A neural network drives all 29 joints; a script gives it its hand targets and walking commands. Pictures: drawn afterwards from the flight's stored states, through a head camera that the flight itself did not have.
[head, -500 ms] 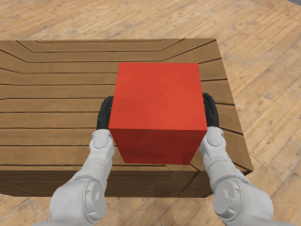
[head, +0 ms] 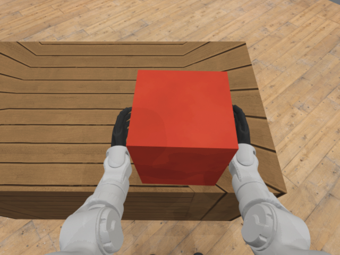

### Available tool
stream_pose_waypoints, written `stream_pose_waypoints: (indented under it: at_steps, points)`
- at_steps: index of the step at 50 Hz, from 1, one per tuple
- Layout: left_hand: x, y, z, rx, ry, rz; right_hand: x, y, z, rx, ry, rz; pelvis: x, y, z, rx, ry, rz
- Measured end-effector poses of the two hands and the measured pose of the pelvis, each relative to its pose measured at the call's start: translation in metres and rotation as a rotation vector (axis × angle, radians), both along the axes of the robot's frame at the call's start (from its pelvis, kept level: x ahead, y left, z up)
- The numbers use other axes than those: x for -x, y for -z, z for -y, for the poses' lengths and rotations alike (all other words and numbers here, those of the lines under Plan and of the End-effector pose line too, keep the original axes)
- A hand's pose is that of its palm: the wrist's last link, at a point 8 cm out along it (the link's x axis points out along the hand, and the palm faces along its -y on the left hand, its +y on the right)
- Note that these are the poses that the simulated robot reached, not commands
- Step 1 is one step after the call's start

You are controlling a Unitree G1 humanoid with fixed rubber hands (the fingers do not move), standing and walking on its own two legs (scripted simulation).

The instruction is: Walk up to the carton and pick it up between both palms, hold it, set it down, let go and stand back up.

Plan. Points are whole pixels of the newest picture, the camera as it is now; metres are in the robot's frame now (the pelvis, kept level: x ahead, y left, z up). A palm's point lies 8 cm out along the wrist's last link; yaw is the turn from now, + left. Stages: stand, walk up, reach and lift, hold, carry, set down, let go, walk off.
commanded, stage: reach and lift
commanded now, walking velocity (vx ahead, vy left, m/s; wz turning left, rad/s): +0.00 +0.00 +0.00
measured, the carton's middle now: (180, 133) +0.41 +0.01 -0.01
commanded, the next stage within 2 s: none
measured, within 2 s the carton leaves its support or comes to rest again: leaves its support in 1.16 s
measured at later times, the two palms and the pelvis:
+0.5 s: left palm (120, 141) +0.38 +0.16 +0.00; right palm (241, 139) +0.39 -0.14 +0.01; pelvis +0.00 +0.00 +0.00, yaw +1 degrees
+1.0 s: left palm (123, 146) +0.37 +0.15 +0.00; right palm (245, 143) +0.38 -0.15 +0.01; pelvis -0.02 -0.01 -0.01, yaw +1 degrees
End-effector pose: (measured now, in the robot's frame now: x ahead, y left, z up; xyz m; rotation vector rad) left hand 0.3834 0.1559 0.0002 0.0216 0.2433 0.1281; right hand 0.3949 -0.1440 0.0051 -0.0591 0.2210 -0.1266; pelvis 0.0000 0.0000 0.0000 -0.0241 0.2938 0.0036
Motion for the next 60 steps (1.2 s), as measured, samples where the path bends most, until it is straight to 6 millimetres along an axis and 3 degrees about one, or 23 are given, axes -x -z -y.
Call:
stream_pose_waypoints:
  at_steps: [17, 51, 60]
  points:
    - [0.001, 0.0, 0.0, 0.004, -0.001, 0.007, 0.001, 0.0, 0.0, 0.01, -0.004, 0.012, -0.001, 0.001, 0.002, 0.004, -0.009, -0.028]
    - [0.018, 0.001, 0.011, 0.019, -0.013, -0.002, 0.015, -0.001, 0.011, 0.021, -0.021, 0.013, 0.019, 0.009, 0.011, 0.003, -0.013, -0.086]
    - [0.02, -0.01, 0.017, 0.016, -0.013, -0.001, 0.015, -0.016, 0.016, 0.001, -0.023, 0.015, 0.015, 0.013, 0.011, 0.001, -0.017, -0.068]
